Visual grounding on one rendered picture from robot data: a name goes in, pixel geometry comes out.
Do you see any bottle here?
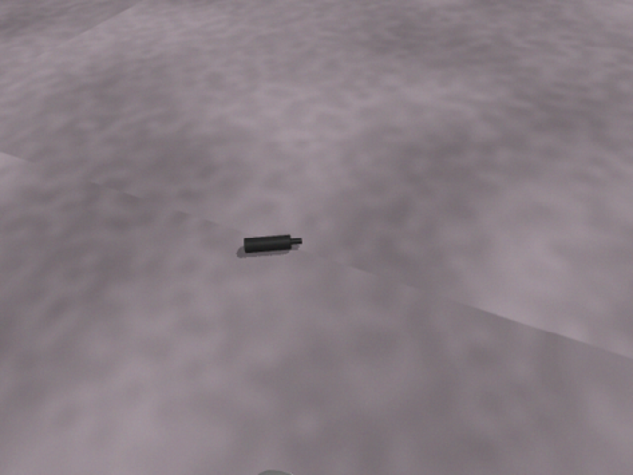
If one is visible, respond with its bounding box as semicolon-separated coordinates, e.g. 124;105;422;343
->
244;235;302;253

